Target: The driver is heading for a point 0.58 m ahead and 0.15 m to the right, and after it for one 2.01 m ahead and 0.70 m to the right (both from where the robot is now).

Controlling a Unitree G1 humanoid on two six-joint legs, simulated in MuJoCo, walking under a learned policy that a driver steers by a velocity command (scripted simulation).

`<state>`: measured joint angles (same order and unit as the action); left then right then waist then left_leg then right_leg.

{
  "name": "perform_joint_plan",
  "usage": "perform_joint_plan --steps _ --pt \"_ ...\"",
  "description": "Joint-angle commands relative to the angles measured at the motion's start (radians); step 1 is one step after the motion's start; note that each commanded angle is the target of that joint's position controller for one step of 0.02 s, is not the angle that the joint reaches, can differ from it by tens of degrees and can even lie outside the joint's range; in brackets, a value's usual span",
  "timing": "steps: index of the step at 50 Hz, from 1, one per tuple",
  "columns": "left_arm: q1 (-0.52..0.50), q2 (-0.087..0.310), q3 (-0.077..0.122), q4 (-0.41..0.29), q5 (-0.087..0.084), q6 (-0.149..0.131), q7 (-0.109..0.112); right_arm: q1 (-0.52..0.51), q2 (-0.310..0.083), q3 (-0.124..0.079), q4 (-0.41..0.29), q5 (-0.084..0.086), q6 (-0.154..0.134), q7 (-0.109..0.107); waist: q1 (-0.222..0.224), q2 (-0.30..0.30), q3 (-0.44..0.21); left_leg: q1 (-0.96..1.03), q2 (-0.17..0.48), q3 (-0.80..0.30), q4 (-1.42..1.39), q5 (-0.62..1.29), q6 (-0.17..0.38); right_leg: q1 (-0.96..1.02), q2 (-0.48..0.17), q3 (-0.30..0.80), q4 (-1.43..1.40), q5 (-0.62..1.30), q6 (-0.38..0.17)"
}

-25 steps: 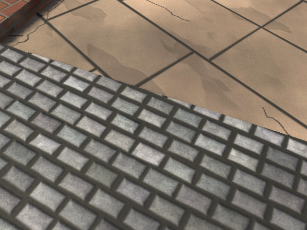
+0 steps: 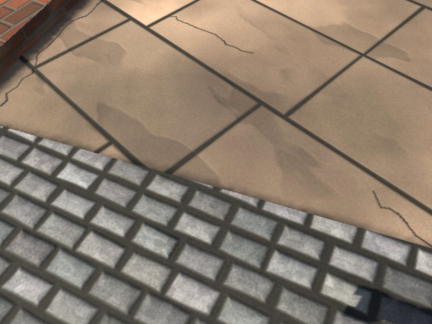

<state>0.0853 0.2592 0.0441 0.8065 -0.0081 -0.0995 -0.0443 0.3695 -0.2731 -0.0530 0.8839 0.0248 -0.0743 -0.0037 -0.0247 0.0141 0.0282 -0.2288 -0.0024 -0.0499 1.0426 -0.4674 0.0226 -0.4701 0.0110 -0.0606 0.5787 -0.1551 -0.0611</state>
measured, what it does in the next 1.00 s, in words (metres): walks ahead, turning right: left foot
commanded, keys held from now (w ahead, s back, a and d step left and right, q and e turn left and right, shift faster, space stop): w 0.42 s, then w+e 0.36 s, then e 0.22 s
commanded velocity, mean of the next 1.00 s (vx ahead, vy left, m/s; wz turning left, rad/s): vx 0.46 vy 0.00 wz -0.21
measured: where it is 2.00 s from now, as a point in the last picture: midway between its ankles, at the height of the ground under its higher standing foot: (221, 259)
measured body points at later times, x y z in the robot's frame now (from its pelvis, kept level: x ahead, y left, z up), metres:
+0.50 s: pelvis +0.29 +0.03 +0.00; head +0.31 +0.04 +0.45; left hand +0.23 +0.26 -0.15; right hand +0.49 -0.19 -0.10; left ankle +0.43 +0.14 -0.72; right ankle +0.09 -0.09 -0.72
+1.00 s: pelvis +0.56 +0.02 +0.01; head +0.57 +0.01 +0.45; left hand +0.80 +0.19 -0.10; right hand +0.47 -0.21 -0.14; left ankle +0.43 +0.15 -0.72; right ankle +0.68 -0.12 -0.71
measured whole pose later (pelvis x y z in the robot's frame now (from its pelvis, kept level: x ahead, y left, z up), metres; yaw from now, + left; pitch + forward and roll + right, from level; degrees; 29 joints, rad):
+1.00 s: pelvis +0.56 +0.02 +0.01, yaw -15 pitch +1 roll +2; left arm 0.06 0.22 0.04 0.82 0.04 -0.07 -0.09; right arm 0.41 -0.20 -0.03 0.97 -0.08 -0.12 0.00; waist -0.04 -0.03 0.00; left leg 0.11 0.00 0.29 0.25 -0.37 -0.02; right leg -0.58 -0.03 -0.02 0.60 0.02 -0.07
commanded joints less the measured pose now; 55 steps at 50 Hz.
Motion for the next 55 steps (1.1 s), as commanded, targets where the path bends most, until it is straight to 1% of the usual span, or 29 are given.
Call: perform_joint_plan --steps 1,3,6,9,13,14,15,17,22,23,24,25,26,27,28,29,30,32,34,39,42,46,47,50,51,52,53,54,55 --pt "0.162 0.125 0.032 -0.001 0.001 0.002 0.008 -0.076 -0.124 -0.022 -0.111 0.009 -0.044 -0.001 0.083 -0.066 -0.116 -0.506 0.098 -0.034 0.235 0.106 0.029 0.484 -0.306 0.463 -0.325 -0.093 -0.187" --pt "0.111 0.093 0.022 -0.006 0.02 -0.008 0.003 -0.052 -0.1 -0.029 -0.104 -0.011 -0.021 -0.008 0.024 -0.092 -0.07 -0.39 0.146 -0.04 0.146 0.189 0.026 0.316 -0.254 0.358 -0.384 0.026 -0.175" --pt "0.135 0.112 0.028 0.02 0.014 -0.022 0.008 -0.046 -0.069 -0.027 -0.099 -0.014 0.003 -0.014 0.003 -0.08 -0.046 -0.39 0.156 -0.022 0.057 0.253 0.003 0.269 -0.227 0.251 -0.435 0.16 -0.187" --pt "0.187 0.137 0.034 0.044 0.008 -0.014 0.026 -0.149 -0.059 -0.025 -0.129 -0.023 0.003 -0.015 0.027 -0.06 -0.019 -0.474 0.158 -0.011 -0.104 0.402 -0.022 0.317 -0.218 0.192 -0.448 0.26 -0.176" --pt "0.242 0.148 0.033 0.067 -0.001 -0.004 0.038 -0.279 -0.029 -0.013 -0.158 -0.017 -0.007 0.0 0.074 -0.066 0.007 -0.446 0.125 0.025 -0.342 0.57 -0.019 0.352 -0.186 0.125 -0.457 0.228 -0.138" --pt "0.371 0.019 -0.012 0.112 0.119 -0.031 -0.004 -0.206 0.038 0.033 -0.119 -0.157 0.01 0.051 0.083 -0.085 0.005 -0.486 0.102 0.034 -0.332 0.614 -0.016 0.419 -0.212 0.136 -0.429 0.163 -0.213" --pt "0.418 0.035 -0.005 0.135 0.115 -0.039 -0.027 -0.225 0.026 0.023 -0.125 -0.155 0.019 0.065 0.096 -0.095 0.043 -0.547 0.113 0.006 -0.35 0.589 -0.008 0.476 -0.245 0.165 -0.429 0.156 -0.23" --pt "0.387 0.079 -0.003 0.124 0.093 -0.038 -0.042 -0.337 -0.034 0.014 -0.166 -0.117 0.022 0.067 0.1 -0.07 0.048 -0.568 0.1 0.019 -0.418 0.544 0.012 0.535 -0.263 0.176 -0.432 0.163 -0.224" --pt "0.376 0.126 -0.001 0.135 0.08 -0.014 -0.031 -0.44 -0.042 0.025 -0.207 -0.091 0.016 0.053 0.093 -0.079 0.065 -0.417 0.045 0.061 -0.526 0.434 0.066 0.599 -0.283 0.161 -0.421 0.262 -0.173" --pt "0.356 0.143 0.004 0.131 0.076 -0.009 -0.031 -0.427 -0.054 0.02 -0.209 -0.086 0.011 0.052 0.062 -0.08 0.051 -0.326 0.018 0.093 -0.548 0.437 0.079 0.581 -0.277 0.155 -0.386 0.387 -0.164" --pt "0.339 0.162 0.011 0.129 0.074 -0.007 -0.03 -0.374 -0.082 0.008 -0.198 -0.074 0.003 0.05 0.014 -0.075 0.015 -0.166 -0.011 0.124 -0.556 0.472 0.103 0.526 -0.244 0.13 -0.307 0.559 -0.136" --pt "0.341 0.161 0.015 0.127 0.087 -0.011 -0.033 -0.24 -0.128 -0.009 -0.159 -0.058 -0.01 0.045 -0.034 -0.053 -0.086 0.088 -0.013 0.114 -0.49 0.524 0.138 0.43 -0.167 0.081 -0.146 0.644 -0.076" --pt "0.493 0.036 -0.017 0.123 0.097 -0.024 -0.027 -0.033 -0.162 -0.007 -0.105 -0.069 -0.016 0.045 -0.039 0.097 -0.368 0.59 0.16 -0.059 -0.404 0.68 0.298 0.169 -0.042 0.048 0.159 0.39 -0.008" --pt "0.541 -0.027 -0.046 0.113 0.108 -0.034 -0.051 0.221 -0.156 -0.005 -0.041 -0.076 -0.008 0.034 -0.119 0.256 -0.541 0.903 0.419 -0.541 -0.624 0.482 0.458 -0.127 0.105 0.062 0.452 -0.354 0.034" --pt "0.321 0.051 -0.009 0.093 0.071 -0.029 -0.059 0.317 -0.118 -0.002 0.018 -0.108 -0.021 0.022 -0.189 0.119 -0.29 0.709 0.372 -0.565 -0.732 0.213 0.309 -0.28 0.049 0.186 0.681 -0.384 -0.011" --pt "0.25 0.058 0.003 0.081 0.057 -0.036 -0.04 0.165 -0.13 -0.01 0.007 -0.09 -0.037 0.012 -0.126 0.111 -0.066 0.428 0.358 -0.418 -0.775 0.08 0.236 -0.324 -0.031 0.19 0.731 -0.288 -0.04" --pt "0.253 0.063 0.007 0.082 0.071 -0.036 -0.015 0.061 -0.079 0.002 -0.008 -0.082 -0.035 -0.001 -0.075 0.083 -0.025 0.262 0.34 -0.322 -0.813 0.137 0.231 -0.255 -0.084 0.179 0.696 -0.238 -0.057" --pt "0.243 -0.026 -0.02 0.077 0.095 -0.024 -0.004 -0.026 0.03 0.039 -0.026 -0.08 -0.032 -0.011 -0.003 0.031 -0.046 0.13 0.328 -0.192 -0.861 0.375 0.234 -0.138 -0.138 0.181 0.659 -0.137 -0.055" --pt "0.26 -0.057 -0.02 0.084 0.083 -0.008 -0.018 -0.068 0.049 0.041 -0.039 -0.086 -0.042 -0.014 0.039 0.027 -0.035 0.101 0.302 -0.082 -0.921 0.426 0.223 -0.137 -0.142 0.172 0.606 -0.111 -0.047" --pt "0.129 -0.044 -0.024 0.048 0.065 0.01 -0.057 0.005 0.018 0.032 0.017 -0.131 -0.066 0.0 0.021 0.011 0.007 0.104 0.264 0.161 -0.948 0.685 0.224 -0.227 -0.157 0.121 0.344 0.17 -0.009" --pt "0.03 -0.019 -0.018 -0.005 0.057 0.024 -0.056 0.009 -0.034 0.02 0.027 -0.106 -0.078 0.014 0.027 0.038 -0.002 0.091 0.235 0.255 -0.899 1.018 0.203 -0.127 -0.109 0.05 0.192 0.24 0.014" --pt "0.005 0.042 0.008 -0.017 0.055 0.026 -0.052 0.018 -0.093 -0.006 0.039 -0.099 -0.076 0.007 0.045 0.047 0.018 0.244 0.259 0.276 -0.832 1.064 0.144 -0.14 -0.08 0.066 0.053 0.255 0.01" --pt "-0.008 0.044 0.014 -0.022 0.056 0.028 -0.049 0.016 -0.103 -0.012 0.035 -0.105 -0.065 0.004 0.047 0.052 0.009 0.255 0.257 0.288 -0.806 1.079 0.134 -0.105 -0.058 0.045 0.061 0.209 0.004" --pt "0.066 0.102 0.045 -0.009 0.044 0.007 -0.025 -0.008 -0.137 -0.037 0.019 -0.095 -0.053 -0.014 0.083 0.065 -0.015 0.303 0.262 0.314 -0.653 1.218 0.085 0.016 0.016 0.007 -0.014 0.151 -0.032" --pt "0.12 0.136 0.059 0.006 0.032 -0.007 -0.01 -0.005 -0.135 -0.038 0.014 -0.083 -0.048 -0.011 0.104 0.019 -0.061 0.29 0.228 0.329 -0.532 1.226 0.046 0.135 0.053 -0.008 -0.105 0.305 -0.078" --pt "0.216 0.2 0.08 0.013 0.045 -0.016 0.02 0.082 -0.08 -0.021 0.008 -0.09 -0.046 0.001 0.082 -0.097 -0.252 0.145 0.17 0.325 -0.29 0.944 -0.038 0.464 -0.026 0.129 -0.03 0.726 -0.218" --pt "0.353 0.28 0.098 0.032 0.058 -0.009 0.043 0.182 0.05 0.027 -0.039 -0.123 -0.05 0.017 0.058 -0.272 -0.529 -0.207 0.024 0.248 0.012 -0.071 -0.154 0.918 -0.301 0.568 -0.065 0.862 -0.51" --pt "0.471 0.242 0.095 0.069 0.072 -0.013 0.047 -0.071 -0.071 0.004 -0.1 -0.075 -0.04 0.042 0.19 -0.095 -0.491 -0.391 -0.032 0.053 0.226 -0.261 -0.131 0.935 -0.343 0.712 -0.188 0.675 -0.455" --pt "0.4 0.255 0.113 0.066 0.056 -0.037 0.056 -0.225 -0.069 0.001 -0.153 -0.062 -0.034 0.043 0.192 -0.059 -0.273 -0.514 0.022 -0.039 0.265 -0.251 -0.092 0.763 -0.318 0.597 -0.222 0.545 -0.36"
